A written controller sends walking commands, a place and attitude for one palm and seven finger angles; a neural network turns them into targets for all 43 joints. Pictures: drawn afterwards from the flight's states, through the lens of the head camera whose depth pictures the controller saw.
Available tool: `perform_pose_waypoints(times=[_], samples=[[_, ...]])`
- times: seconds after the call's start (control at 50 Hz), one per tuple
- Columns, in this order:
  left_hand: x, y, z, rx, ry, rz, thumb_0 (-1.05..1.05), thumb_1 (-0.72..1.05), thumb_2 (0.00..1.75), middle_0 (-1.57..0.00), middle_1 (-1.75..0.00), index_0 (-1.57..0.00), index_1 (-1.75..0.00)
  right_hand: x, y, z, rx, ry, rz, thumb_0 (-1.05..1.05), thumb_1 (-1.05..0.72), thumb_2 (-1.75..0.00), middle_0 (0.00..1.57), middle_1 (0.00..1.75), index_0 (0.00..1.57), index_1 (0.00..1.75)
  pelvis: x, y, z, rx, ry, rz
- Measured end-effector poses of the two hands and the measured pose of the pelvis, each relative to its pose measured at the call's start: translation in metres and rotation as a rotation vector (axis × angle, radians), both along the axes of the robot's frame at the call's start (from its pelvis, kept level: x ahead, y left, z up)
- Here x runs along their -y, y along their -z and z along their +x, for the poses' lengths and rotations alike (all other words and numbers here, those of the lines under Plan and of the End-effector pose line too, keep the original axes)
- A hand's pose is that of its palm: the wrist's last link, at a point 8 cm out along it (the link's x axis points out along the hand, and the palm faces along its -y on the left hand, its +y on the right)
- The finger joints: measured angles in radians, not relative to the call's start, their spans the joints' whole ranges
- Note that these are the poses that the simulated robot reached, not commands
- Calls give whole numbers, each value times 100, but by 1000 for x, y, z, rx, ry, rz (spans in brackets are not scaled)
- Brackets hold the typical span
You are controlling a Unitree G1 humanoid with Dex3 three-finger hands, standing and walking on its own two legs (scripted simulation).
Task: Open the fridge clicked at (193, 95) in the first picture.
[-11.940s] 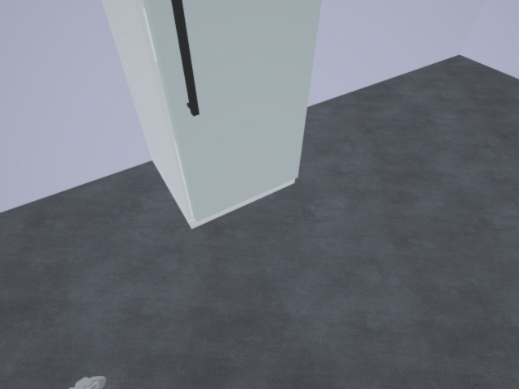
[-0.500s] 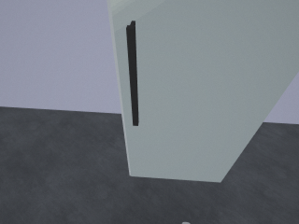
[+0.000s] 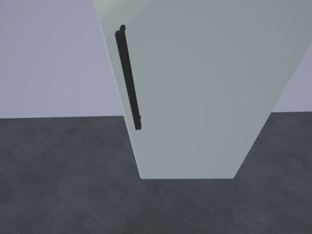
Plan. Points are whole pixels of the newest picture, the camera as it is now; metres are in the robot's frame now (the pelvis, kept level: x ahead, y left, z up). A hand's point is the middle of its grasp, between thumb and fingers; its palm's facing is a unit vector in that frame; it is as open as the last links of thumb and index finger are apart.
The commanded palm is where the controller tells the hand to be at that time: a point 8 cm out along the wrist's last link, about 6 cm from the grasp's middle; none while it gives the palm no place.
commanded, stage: come to a stop and stand still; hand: left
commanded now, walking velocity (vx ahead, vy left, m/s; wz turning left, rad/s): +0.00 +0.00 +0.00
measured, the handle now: (132, 86) +0.54 +0.11 +0.09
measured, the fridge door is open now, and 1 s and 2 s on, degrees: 0 0 0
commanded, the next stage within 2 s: look again from close up in 0.70 s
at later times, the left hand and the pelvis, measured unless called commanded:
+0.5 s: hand out of the picture +0.06 +0.18 -0.17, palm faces +0.03 -0.97 -0.23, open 7.3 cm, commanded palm none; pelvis +0.05 +0.01 +0.00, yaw +0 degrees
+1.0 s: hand out of the picture +0.03 +0.16 -0.17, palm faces +0.04 -0.98 -0.20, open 7.3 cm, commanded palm none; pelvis +0.05 +0.00 +0.00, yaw +0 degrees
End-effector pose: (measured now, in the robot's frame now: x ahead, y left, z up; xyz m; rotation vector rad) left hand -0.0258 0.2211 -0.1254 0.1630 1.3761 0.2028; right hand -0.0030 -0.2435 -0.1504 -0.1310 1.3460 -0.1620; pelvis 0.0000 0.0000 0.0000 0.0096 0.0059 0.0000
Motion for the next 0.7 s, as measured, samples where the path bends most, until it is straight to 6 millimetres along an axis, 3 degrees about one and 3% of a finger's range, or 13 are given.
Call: perform_pose_waypoints(times=[0.1,0.2,0.34,0.52,0.7], samples=[[13,8,23,15,21,-47,0,91,89,-20,-29,-20,-30,-7,-6,8,-1,11,-2,0,-91,-90,19,30,20,30,2,-2,9,5,2,3],[4,21,45,31,9,-52,2,93,89,-20,-29,-20,-30,-24,0,22,6,-4,6,0,-91,-90,19,30,20,30,0,5,23,20,0,-10],[-6,14,70,50,24,-24,1,94,89,-20,-29,-20,-30,-32,2,39,-7,-12,12,2,-94,-90,20,30,20,30,-4,2,39,14,6,-1],[-10,11,82,40,32,-5,1,93,89,-20,-29,-20,-30,-32,3,54,-14,-21,16,1,-93,-90,20,30,20,30,-6,1,50,12,4,6],[-6,11,79,30,25,-6,0,92,89,-20,-29,-20,-30,-29,3,60,-12,-27,13,1,-92,-90,20,30,20,30,-5,0,53,21,3,8]])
